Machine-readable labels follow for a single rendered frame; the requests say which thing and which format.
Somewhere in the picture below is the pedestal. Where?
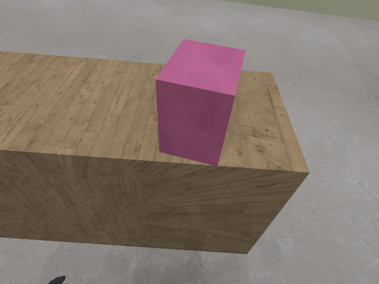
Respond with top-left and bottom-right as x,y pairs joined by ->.
0,51 -> 310,254

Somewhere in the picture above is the carton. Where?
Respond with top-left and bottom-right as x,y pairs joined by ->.
156,39 -> 246,166

